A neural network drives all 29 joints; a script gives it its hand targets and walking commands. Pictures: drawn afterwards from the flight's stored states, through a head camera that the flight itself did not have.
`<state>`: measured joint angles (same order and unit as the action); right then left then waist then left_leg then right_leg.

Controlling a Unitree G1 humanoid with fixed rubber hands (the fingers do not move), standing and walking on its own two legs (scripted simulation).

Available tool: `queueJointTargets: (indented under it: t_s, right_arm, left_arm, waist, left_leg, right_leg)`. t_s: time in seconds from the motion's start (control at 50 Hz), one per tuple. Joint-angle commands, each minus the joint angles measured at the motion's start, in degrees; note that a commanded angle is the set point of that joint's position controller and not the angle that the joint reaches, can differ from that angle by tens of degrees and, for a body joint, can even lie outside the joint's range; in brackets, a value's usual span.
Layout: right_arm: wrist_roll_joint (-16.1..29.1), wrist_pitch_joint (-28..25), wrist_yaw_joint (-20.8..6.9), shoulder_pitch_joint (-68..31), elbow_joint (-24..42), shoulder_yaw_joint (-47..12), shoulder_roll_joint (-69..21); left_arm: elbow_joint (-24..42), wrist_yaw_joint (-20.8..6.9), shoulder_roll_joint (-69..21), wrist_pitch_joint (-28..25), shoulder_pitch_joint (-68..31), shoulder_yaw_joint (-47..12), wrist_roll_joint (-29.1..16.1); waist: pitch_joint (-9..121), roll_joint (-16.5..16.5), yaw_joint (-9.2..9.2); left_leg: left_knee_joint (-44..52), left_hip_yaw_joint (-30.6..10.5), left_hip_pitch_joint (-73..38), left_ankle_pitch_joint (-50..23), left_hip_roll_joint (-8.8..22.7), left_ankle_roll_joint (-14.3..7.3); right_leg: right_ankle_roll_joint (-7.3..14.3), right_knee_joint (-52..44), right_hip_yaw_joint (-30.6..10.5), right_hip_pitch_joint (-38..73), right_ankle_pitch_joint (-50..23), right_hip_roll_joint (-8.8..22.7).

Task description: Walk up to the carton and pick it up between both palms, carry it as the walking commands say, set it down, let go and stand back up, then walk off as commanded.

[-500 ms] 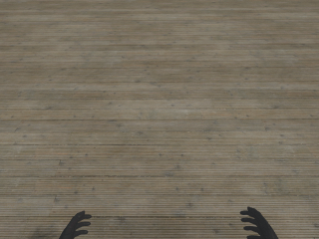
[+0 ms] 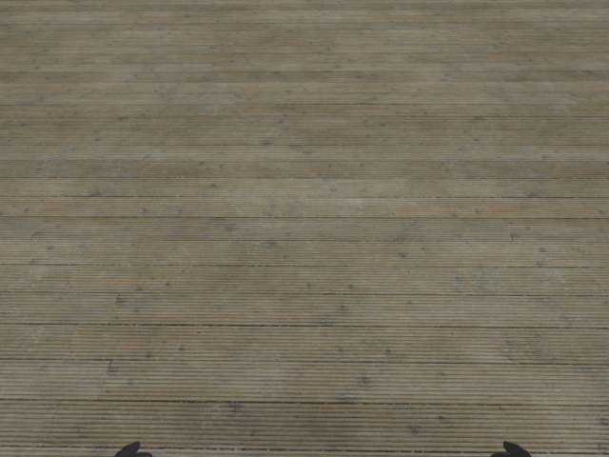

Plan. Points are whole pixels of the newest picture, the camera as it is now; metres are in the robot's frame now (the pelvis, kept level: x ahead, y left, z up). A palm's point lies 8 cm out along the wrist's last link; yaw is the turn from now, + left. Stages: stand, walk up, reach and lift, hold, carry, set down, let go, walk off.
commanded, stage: stand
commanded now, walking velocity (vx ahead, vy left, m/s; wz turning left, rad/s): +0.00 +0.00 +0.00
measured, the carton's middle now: out of the picture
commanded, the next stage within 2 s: walk up in 1.44 s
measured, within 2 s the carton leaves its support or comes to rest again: neither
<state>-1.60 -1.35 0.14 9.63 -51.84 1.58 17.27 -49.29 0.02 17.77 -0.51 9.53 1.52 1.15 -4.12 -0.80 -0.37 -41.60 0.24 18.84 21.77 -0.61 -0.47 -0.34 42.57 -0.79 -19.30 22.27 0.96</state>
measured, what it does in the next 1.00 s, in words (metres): stands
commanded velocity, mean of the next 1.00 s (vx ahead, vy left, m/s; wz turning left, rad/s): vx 0.00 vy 0.00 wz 0.00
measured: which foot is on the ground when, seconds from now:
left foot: down 0.00-1.00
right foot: down 0.00-1.00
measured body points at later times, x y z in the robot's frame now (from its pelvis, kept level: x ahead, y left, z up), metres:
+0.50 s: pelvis +0.00 +0.00 +0.02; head +0.00 +0.00 +0.47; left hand +0.09 +0.29 -0.11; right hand +0.09 -0.28 -0.11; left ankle +0.00 +0.12 -0.71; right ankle +0.00 -0.13 -0.71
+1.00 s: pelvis +0.00 +0.00 +0.03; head +0.00 +0.00 +0.48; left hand +0.08 +0.29 -0.10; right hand +0.07 -0.29 -0.10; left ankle +0.00 +0.12 -0.71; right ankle +0.01 -0.13 -0.71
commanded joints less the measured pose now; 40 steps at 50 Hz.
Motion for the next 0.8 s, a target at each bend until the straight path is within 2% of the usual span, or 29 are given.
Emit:
queueJointTargets:
  t_s: [0.0,0.02,0.04,0.06,0.1,0.12,0.14,0.16,0.18,0.24,0.26,0.28,0.3,0.38,0.42,0.44,0.48,0.52,0.54,0.56,0.58,0.6,0.62,0.64,0.66,0.68,0.72,0.74,0.78]
  right_arm:
    - [0.13,-1.58,0.86,-3.37,3.58,2.79,12.9]
    - [0.78,-1.49,1.02,-3.67,2.72,3.06,13.36]
    - [0.69,-1.61,0.95,-3.0,2.02,2.69,12.03]
    - [0.65,-1.19,0.99,-3.29,1.89,3.03,13.16]
    - [0.39,-1.48,0.9,-4.01,0.89,2.54,12.17]
    - [0.28,-1.41,1.03,-3.52,-0.03,2.35,12.26]
    - [0.47,-1.5,0.75,-5.23,0.64,1.82,11.75]
    - [0.39,-1.63,0.77,-5.07,-0.28,2.15,12.43]
    - [0.83,-1.5,0.73,-5.57,-0.86,2.15,12.73]
    - [0.75,-1.51,0.65,-6.17,-1.54,2.24,11.54]
    - [0.96,-1.52,0.66,-5.84,-1.92,2.12,12.77]
    - [0.55,-1.53,0.61,-6.18,-2.8,2.11,12.59]
    - [0.97,-1.38,0.57,-6.14,-3.41,2.05,12.07]
    - [0.59,-1.34,0.44,-6.98,-4.53,2.21,12.29]
    - [0.64,-1.21,0.31,-6.88,-4.82,1.81,11.58]
    - [0.8,-1.36,0.61,-7.38,-5.47,1.76,11.77]
    - [0.78,-1.29,0.59,-7.2,-6.0,2.49,12.79]
    - [0.76,-1.19,0.5,-7.86,-6.23,1.91,12.65]
    - [0.97,-1.02,0.45,-7.91,-6.75,2.07,12.73]
    - [0.99,-1.25,0.55,-7.62,-6.81,1.87,12.72]
    - [0.94,-1.25,0.51,-6.99,-7.31,2.02,12.28]
    - [0.7,-1.21,0.59,-6.94,-7.78,2.04,12.77]
    - [0.81,-1.26,0.57,-6.61,-7.62,1.9,12.57]
    - [0.93,-1.03,0.48,-7.34,-8.2,2.2,13.92]
    - [0.53,-0.91,0.4,-7.97,-7.68,2.23,13.02]
    - [1.17,-0.67,0.27,-7.56,-8.14,2.05,12.61]
    - [1.14,-0.79,0.2,-7.55,-8.08,2.18,12.75]
    - [0.93,-0.93,0.39,-6.0,-8.49,2.2,13.17]
    - [0.82,-1.0,0.43,-7.79,-8.66,2.48,13.45]
  left_arm:
    - [3.36,0.74,11.95,-1.79,-2.37,3.16,-0.15]
    - [2.05,0.85,12.38,-1.6,-1.8,2.62,0.08]
    - [1.36,0.86,12.21,-1.55,-2.63,2.64,-0.33]
    - [1.3,1.13,12.79,-1.51,-3.0,2.95,0.1]
    - [0.88,0.86,10.94,-1.56,-4.07,2.07,0.08]
    - [0.02,0.86,12.14,-1.57,-3.65,2.37,-0.02]
    - [0.02,0.61,12.05,-1.72,-4.93,2.26,-0.55]
    - [-0.64,0.57,11.33,-1.71,-4.22,2.09,-0.41]
    - [-0.9,0.82,11.76,-1.82,-3.58,2.26,-0.48]
    - [-2.83,0.69,12.91,-2.09,-4.51,1.97,-0.23]
    - [-2.73,0.73,13.16,-1.75,-6.05,2.37,-0.48]
    - [-3.11,0.56,12.49,-1.92,-5.22,1.76,-0.61]
    - [-3.81,0.56,12.4,-2.23,-4.15,1.94,-0.56]
    - [-5.83,0.69,12.83,-1.92,-5.99,1.56,-0.57]
    - [-5.56,0.52,13.0,-1.64,-6.2,1.54,-0.49]
    - [-6.71,0.4,11.77,-1.68,-6.33,1.02,-0.63]
    - [-7.46,0.59,12.88,-1.85,-6.63,1.38,0.14]
    - [-7.81,0.66,13.48,-1.63,-6.66,1.56,-0.66]
    - [-8.47,0.72,13.74,-1.63,-6.1,1.35,-0.6]
    - [-8.5,0.45,12.93,-1.53,-6.0,0.89,-0.86]
    - [-7.98,0.64,12.92,-1.52,-6.33,1.05,-0.78]
    - [-8.88,0.56,12.66,-1.58,-6.1,1.02,-0.2]
    - [-9.11,0.52,12.08,-1.75,-5.15,0.8,-0.71]
    - [-9.41,0.55,13.04,-1.87,-6.2,0.75,-0.63]
    - [-9.45,0.52,12.12,-2.04,-6.41,0.58,-0.64]
    - [-9.63,0.67,12.86,-2.12,-5.24,0.45,-0.57]
    - [-9.7,0.66,12.8,-1.86,-7.17,0.8,-0.16]
    - [-9.35,0.51,12.4,-1.86,-7.18,0.88,-0.25]
    - [-9.95,0.68,12.56,-1.62,-6.83,0.49,-0.54]
  waist:
    - [6.18,3.42,0.77]
    - [6.81,2.89,0.75]
    - [7.43,0.42,0.61]
    - [6.58,-0.95,-0.23]
    - [6.96,0.19,0.2]
    - [5.1,-0.22,-0.21]
    - [6.93,-1.03,0.05]
    - [6.25,2.34,0.67]
    - [6.47,2.85,1.26]
    - [5.81,-0.26,-0.03]
    - [6.62,-2.08,0.09]
    - [7.05,0.31,0.38]
    - [7.41,0.45,0.77]
    - [5.45,-0.77,0.02]
    - [5.53,-1.19,0.43]
    - [5.27,0.83,0.3]
    - [6.06,1.62,0.03]
    - [6.14,0.18,0.37]
    - [4.38,0.91,0.6]
    - [5.19,-1.0,0.45]
    - [4.51,0.91,0.5]
    - [4.29,0.28,0.73]
    - [4.31,1.84,1.14]
    - [3.27,1.15,0.54]
    - [4.17,3.54,0.91]
    - [4.1,0.98,0.99]
    - [3.61,-1.17,0.24]
    - [4.18,-0.16,0.04]
    - [4.34,-1.05,0.23]
  left_leg:
    - [10.45,-8.24,-2.25,-13.35,5.55,-3.65]
    - [11.01,-9.31,-2.61,-12.51,6.06,-3.9]
    - [11.52,-9.34,-3.4,-11.77,5.98,-3.83]
    - [10.24,-8.09,-3.95,-12.58,5.35,-3.64]
    - [11.54,-7.72,-4.98,-10.58,5.74,-3.52]
    - [13.04,-8.16,-5.47,-12.17,5.54,-3.54]
    - [14.44,-8.64,-5.79,-12.3,6.29,-3.97]
    - [14.97,-8.05,-6.97,-13.83,6.19,-3.49]
    - [15.49,-8.01,-7.01,-15.58,6.44,-3.53]
    - [15.3,-6.37,-7.98,-16.08,5.88,-2.66]
    - [15.38,-6.23,-8.18,-17.73,6.06,-2.54]
    - [15.95,-6.7,-8.95,-17.47,6.05,-2.55]
    - [17.7,-7.31,-9.19,-15.93,6.37,-2.92]
    - [19.43,-6.15,-9.58,-14.2,6.04,-2.03]
    - [20.63,-6.56,-9.9,-14.6,6.15,-1.9]
    - [21.34,-6.8,-10.89,-15.24,6.58,-2.38]
    - [22.38,-6.32,-12.28,-15.19,6.38,-1.45]
    - [23.0,-7.06,-11.67,-17.86,7.01,-2.02]
    - [23.05,-6.67,-12.03,-17.77,7.04,-1.98]
    - [23.26,-6.2,-12.81,-17.29,7.33,-1.55]
    - [23.88,-6.48,-11.69,-15.48,6.83,-1.3]
    - [24.74,-6.82,-11.44,-15.03,7.11,-1.54]
    - [24.98,-6.77,-12.03,-14.32,7.28,-1.46]
    - [25.61,-7.04,-11.56,-13.89,7.26,-1.27]
    - [25.67,-6.52,-12.57,-14.04,7.14,-1.54]
    - [25.69,-6.91,-11.93,-12.46,7.28,-1.21]
    - [25.71,-6.63,-12.15,-11.82,7.06,-1.11]
    - [26.07,-6.12,-12.32,-12.48,6.85,-1.07]
    - [25.85,-7.13,-12.93,-13.59,7.42,-1.45]
  right_leg:
    - [4.97,-9.46,-5.69,2.83,-12.07,4.11]
    - [5.31,-9.96,-6.12,3.96,-12.11,4.43]
    - [5.08,-10.93,-6.25,4.4,-11.17,4.62]
    - [4.98,-11.79,-7.49,3.66,-12.57,4.84]
    - [4.54,-12.59,-6.3,4.16,-11.6,4.95]
    - [4.58,-13.71,-7.53,3.28,-11.36,5.16]
    - [4.05,-13.06,-6.35,4.15,-10.93,4.74]
    - [4.17,-13.62,-6.0,4.85,-12.54,4.57]
    - [3.85,-13.71,-5.74,5.37,-13.96,4.73]
    - [4.23,-16.13,-6.61,6.95,-17.52,5.47]
    - [3.56,-15.85,-6.01,7.04,-18.08,5.13]
    - [3.31,-15.97,-5.63,7.38,-17.55,5.22]
    - [3.47,-17.3,-6.33,7.42,-16.01,4.93]
    - [3.44,-19.97,-7.43,8.21,-14.6,5.68]
    - [2.74,-20.23,-6.27,8.82,-13.99,5.54]
    - [2.98,-21.39,-7.13,8.17,-13.76,5.78]
    - [2.93,-21.97,-6.88,10.05,-15.18,5.61]
    - [2.38,-21.69,-6.32,11.01,-16.48,5.46]
    - [2.64,-22.91,-6.39,9.95,-16.72,5.6]
    - [2.44,-22.62,-6.16,10.3,-15.97,5.61]
    - [2.4,-23.0,-6.3,10.61,-14.95,5.54]
    - [2.33,-23.11,-5.81,11.47,-15.31,5.43]
    - [2.34,-23.02,-6.68,10.67,-14.43,6.12]
    - [1.95,-23.75,-5.87,10.26,-13.67,5.29]
    - [2.12,-24.31,-6.4,10.62,-12.98,5.91]
    - [2.05,-24.77,-6.76,10.97,-13.53,5.85]
    - [2.48,-25.75,-7.18,10.53,-10.36,6.12]
    - [2.06,-25.0,-6.69,11.01,-11.02,5.99]
    - [2.23,-25.72,-6.63,10.51,-13.03,5.74]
